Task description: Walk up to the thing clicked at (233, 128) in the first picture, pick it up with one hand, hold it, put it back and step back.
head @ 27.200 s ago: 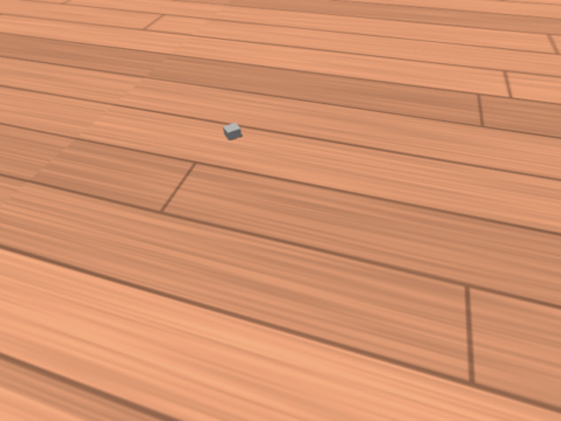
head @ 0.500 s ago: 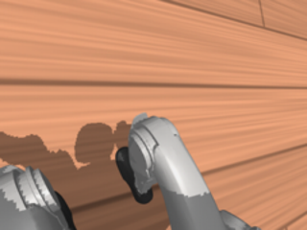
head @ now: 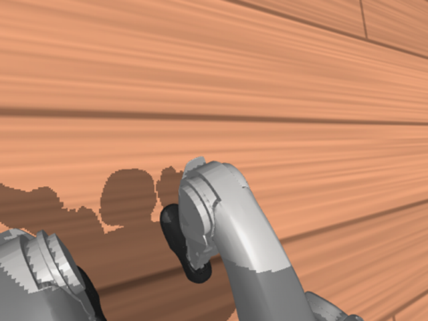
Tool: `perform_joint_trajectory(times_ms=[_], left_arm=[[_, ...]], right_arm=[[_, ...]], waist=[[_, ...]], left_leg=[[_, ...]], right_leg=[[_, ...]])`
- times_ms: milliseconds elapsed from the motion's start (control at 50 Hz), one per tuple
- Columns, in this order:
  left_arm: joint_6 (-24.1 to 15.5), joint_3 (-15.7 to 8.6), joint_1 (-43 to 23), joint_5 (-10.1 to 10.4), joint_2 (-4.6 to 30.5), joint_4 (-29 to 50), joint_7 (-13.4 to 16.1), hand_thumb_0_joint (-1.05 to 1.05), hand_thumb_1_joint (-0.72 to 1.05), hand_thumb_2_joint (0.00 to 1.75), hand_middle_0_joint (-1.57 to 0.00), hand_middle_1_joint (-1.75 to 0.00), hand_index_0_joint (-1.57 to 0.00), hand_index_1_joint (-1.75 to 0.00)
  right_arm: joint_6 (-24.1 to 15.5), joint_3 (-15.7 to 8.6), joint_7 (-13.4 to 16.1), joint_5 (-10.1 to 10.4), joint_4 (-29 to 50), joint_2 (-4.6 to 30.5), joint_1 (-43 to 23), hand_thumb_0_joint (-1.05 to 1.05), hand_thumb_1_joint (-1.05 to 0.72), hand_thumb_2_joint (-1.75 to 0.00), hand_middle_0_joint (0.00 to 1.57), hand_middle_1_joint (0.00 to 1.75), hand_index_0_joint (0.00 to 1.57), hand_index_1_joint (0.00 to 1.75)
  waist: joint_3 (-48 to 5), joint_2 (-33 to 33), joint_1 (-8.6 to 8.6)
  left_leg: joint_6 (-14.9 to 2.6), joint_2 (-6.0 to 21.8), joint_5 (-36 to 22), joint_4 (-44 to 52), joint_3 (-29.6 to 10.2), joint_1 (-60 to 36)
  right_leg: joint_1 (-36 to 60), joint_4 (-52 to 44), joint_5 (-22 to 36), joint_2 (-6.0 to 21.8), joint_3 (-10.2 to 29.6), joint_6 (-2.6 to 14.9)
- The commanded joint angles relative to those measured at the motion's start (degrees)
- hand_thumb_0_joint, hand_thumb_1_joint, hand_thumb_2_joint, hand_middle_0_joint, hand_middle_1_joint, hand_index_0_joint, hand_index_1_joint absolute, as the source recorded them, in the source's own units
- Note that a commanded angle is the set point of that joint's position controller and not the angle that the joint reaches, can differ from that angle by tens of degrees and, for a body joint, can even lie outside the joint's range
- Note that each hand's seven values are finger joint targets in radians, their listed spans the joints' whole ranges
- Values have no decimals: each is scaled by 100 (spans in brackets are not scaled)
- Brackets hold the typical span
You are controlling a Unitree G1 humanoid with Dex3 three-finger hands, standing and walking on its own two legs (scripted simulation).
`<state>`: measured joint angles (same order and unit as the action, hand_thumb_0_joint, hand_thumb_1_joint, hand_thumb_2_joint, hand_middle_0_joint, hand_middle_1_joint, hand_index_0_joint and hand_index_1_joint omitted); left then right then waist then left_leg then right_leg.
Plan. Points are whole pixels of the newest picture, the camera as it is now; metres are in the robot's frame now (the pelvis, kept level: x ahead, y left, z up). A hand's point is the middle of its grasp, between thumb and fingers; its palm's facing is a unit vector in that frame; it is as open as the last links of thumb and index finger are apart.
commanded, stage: open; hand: left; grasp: from above
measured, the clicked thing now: out of the picture +0.44 +0.32 -0.29
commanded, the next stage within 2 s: withdraw in 0.16 s
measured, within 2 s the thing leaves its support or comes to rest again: rests again in 0.60 s
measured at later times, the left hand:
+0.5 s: hand out of the picture +0.45 +0.33 -0.23, palm faces -0.23 -0.31 -0.92, open 12.8 cm
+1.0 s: hand out of the picture +0.39 +0.32 -0.11, palm faces -0.47 -0.10 -0.87, open 13.3 cm
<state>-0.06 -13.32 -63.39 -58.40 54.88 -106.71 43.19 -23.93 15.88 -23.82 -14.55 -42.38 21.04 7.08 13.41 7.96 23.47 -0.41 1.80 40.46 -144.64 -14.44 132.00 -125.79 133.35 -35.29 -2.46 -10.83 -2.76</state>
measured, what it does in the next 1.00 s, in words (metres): stands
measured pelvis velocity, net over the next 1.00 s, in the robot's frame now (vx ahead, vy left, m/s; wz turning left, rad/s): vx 0.00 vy -0.02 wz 0.15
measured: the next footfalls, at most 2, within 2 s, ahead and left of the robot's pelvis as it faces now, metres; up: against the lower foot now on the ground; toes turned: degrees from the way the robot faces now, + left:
none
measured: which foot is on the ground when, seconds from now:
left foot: down 0.00-1.00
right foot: down 0.00-1.00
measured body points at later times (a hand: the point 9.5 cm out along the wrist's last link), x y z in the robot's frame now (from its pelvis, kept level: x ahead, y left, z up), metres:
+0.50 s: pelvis +0.00 +0.00 +0.01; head +0.27 +0.12 +0.34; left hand +0.46 +0.34 -0.18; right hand +0.02 -0.25 -0.04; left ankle +0.07 +0.12 -0.28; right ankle +0.13 -0.12 -0.28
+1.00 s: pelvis +0.00 -0.02 +0.04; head +0.20 +0.08 +0.43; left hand +0.41 +0.32 -0.06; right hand +0.17 -0.27 -0.06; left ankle +0.07 +0.12 -0.28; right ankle +0.13 -0.12 -0.28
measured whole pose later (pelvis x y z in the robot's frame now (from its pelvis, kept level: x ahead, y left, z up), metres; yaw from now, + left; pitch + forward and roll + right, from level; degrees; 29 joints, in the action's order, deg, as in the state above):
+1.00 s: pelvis +0.00 -0.02 +0.04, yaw +8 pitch +31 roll -6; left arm -16.5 1.8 -48.2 -68.6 38.8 -70.8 14.9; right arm -5.7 3.0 -9.3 -6.2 -39.7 18.3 3.8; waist -2.9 2.1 9.9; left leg 0.4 0.7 36.9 -133.2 -6.5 127.4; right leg -124.4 128.9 -35.4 0.3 -4.6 -0.5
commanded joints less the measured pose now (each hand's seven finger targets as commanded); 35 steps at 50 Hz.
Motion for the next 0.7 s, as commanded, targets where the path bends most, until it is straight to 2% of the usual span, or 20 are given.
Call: perform_joint_trajectory(times_ms=[0,120,200,220,240,280,360,380,400,420,440,480,520,560,580,600,620,640,660,680], left_arm=[[-21,63,-1355,10,1179,550,181,0,-25,98,-34,-90,-32,-92],[-53,166,-1297,9,1061,519,107,0,-25,100,-33,-92,-30,-94],[-34,29,-1118,8,1212,532,207,0,-25,101,-33,-93,-30,-95],[-32,17,-1088,1,1180,514,221,0,-27,106,-33,-94,-29,-97],[-31,126,-1288,23,1087,555,192,0,-27,105,-31,-95,-28,-98],[-3,85,-1298,64,1173,668,165,0,-35,89,-21,-83,-21,-83],[-5,-85,-1287,53,1409,1199,86,0,-35,87,-23,-82,-22,-83],[0,-168,-1232,-4,1502,1533,25,0,-36,87,-23,-82,-22,-83],[3,-151,-1255,-17,1464,1786,-68,0,-37,87,-23,-81,-22,-83],[-12,-253,-1298,-38,1559,2443,-162,0,-37,87,-22,-81,-21,-82],[-19,-144,-1226,-10,1325,2800,-299,0,-37,88,-23,-80,-21,-82],[7,502,-664,29,387,3201,-636,0,-38,88,-24,-79,-22,-81],[79,561,34,-148,383,3286,-976,0,-40,89,-23,-81,-21,-83],[194,185,833,-277,680,2973,-1321,0,-37,87,-24,-80,-22,-82],[193,393,973,-235,312,3341,-1560,0,-36,87,-25,-80,-23,-82],[171,868,954,-103,-519,3596,-1808,0,-35,86,-26,-79,-24,-81],[83,1434,621,-5,-1111,4351,-2116,0,-35,87,-26,-79,-24,-81],[40,1639,630,-5,-1251,4422,-2385,0,-37,89,-24,-81,-22,-84],[-31,1510,755,-26,-986,4479,-2610,0,-39,90,-22,-83,-20,-85],[-151,1554,701,-18,-897,4654,-2823,0,-40,92,-22,-84,-19,-87]], right_arm=[[-45,-461,40,28,-177,1962,1283,0,-88,-90,20,30,20,30],[-44,-432,34,31,-163,1970,1262,0,-88,-90,20,30,20,30],[21,-462,84,63,-192,1988,1336,0,-88,-90,20,30,20,30],[34,-472,95,57,-159,1971,1351,0,-88,-90,20,30,20,30],[14,-421,82,50,-156,1891,1290,0,-88,-90,20,30,20,30],[10,-441,70,30,-143,1939,1343,0,-90,-90,20,30,20,30],[52,-617,117,96,-247,1993,1392,0,-90,-90,20,30,20,30],[92,-679,115,113,-237,1946,1399,0,-90,-90,20,30,20,30],[125,-735,121,162,-243,1870,1320,0,-90,-90,20,30,20,30],[174,-826,122,191,-251,1823,1366,0,-90,-90,20,30,20,30],[208,-910,122,255,-233,1785,1235,0,-91,-91,20,30,20,30],[322,-1027,143,418,-88,1658,926,0,-91,-91,20,30,20,30],[541,-1254,235,630,-133,1615,930,0,-91,-91,20,30,20,30],[856,-1500,298,713,-346,1619,1271,0,-91,-91,20,30,20,30],[978,-1565,306,743,-261,1530,1309,0,-91,-90,20,30,20,30],[1066,-1600,323,800,-106,1402,1207,0,-90,-90,20,30,20,30],[1107,-1602,348,890,163,1255,1012,0,-91,-90,20,30,20,30],[1184,-1690,432,949,9,1240,1177,0,-91,-91,20,30,20,30],[1251,-1776,535,966,51,1295,1232,0,-91,-91,20,30,20,30],[1309,-1839,623,1002,136,1331,1224,0,-91,-91,20,30,20,30]], waist=[[-3547,-2921,371],[-3610,-2917,388],[-3773,-3046,258],[-3840,-2998,266],[-3663,-2929,364],[-3758,-2974,362],[-4215,-3523,118],[-4505,-3739,-15],[-4693,-3924,-116],[-5212,-4314,-269],[-5456,-4589,-367],[-5562,-4492,-493],[-5354,-4223,-850],[-5159,-3792,-1098],[-5118,-3523,-1085],[-5077,-3183,-986],[-5118,-2924,-898],[-4902,-2616,-801],[-4749,-2295,-828],[-4652,-2069,-859]], left_leg=[[25,142,-898,1561,449,-2483],[51,172,-961,1590,371,-2633],[67,173,-1106,1643,443,-2664],[52,170,-1134,1591,469,-2629],[48,173,-1035,1549,435,-2561],[33,168,-1173,1516,480,-2644],[98,174,-1271,1701,479,-3024],[121,170,-1395,1735,498,-3180],[143,160,-1375,1799,505,-3301],[179,160,-1593,1878,501,-3673],[220,158,-1658,1944,478,-3909],[202,121,-1606,2050,568,-3807],[120,35,-1351,2156,747,-3244],[43,-3,-1258,2160,914,-2755],[10,-30,-1244,2228,981,-2631],[-5,-29,-1148,2336,956,-2680],[-39,-54,-1001,2456,937,-2715],[-89,-62,-876,2521,915,-2683],[-105,-79,-704,2634,833,-2631],[-125,-118,-476,2717,808,-2475]], right_leg=[[2120,-1172,1091,-153,-490,338],[2056,-1120,1140,-165,-536,338],[2307,-1208,1255,-214,-486,356],[2374,-1223,1297,-229,-473,353],[2223,-1172,1232,-189,-497,340],[2339,-1218,1354,-200,-470,331],[2340,-1150,1369,-173,-465,398],[2409,-1129,1460,-193,-441,427],[2297,-1065,1389,-162,-441,459],[2305,-1016,1505,-151,-442,491],[2113,-882,1472,-121,-445,529],[1913,-955,1424,-175,-392,557],[1743,-1091,1245,-218,-242,581],[1708,-1216,1159,-210,-85,559],[1770,-1315,1104,-194,-23,552],[1676,-1413,1054,-188,-34,550],[1736,-1515,941,-194,-20,553],[1788,-1643,880,-207,-1,525],[1760,-1684,725,-178,25,510],[1798,-1769,523,-139,95,510]])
